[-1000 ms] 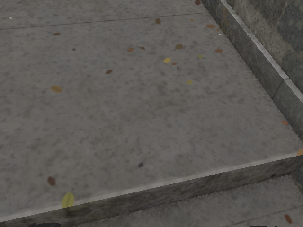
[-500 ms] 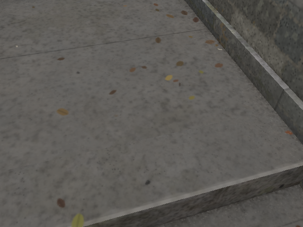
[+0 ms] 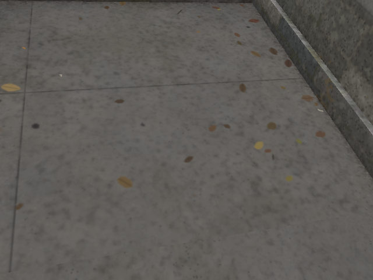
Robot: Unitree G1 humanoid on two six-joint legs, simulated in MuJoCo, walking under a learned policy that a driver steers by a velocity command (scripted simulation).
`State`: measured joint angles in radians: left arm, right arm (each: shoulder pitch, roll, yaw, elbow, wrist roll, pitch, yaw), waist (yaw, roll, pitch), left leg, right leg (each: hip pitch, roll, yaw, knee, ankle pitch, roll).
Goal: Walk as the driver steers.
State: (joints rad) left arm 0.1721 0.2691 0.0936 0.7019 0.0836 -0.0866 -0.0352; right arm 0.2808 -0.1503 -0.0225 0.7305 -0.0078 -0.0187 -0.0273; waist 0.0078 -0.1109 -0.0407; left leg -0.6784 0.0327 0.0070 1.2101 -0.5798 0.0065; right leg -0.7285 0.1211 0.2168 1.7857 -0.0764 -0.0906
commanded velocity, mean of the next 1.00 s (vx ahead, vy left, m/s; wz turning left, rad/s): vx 0.98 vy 0.00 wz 0.00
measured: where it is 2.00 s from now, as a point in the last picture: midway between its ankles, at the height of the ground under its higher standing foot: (158, 43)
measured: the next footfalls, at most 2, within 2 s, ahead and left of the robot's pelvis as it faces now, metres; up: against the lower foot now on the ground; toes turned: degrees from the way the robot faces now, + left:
right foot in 0.36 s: +0.44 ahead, +0.00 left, +0.17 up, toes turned +1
left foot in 0.76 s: +0.88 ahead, +0.23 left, +0.17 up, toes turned +3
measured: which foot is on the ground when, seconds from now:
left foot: down 0.00-0.34, up 0.36-0.74, down 0.76-1.00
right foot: up 0.00-0.34, down 0.36-0.78, up 0.80-1.00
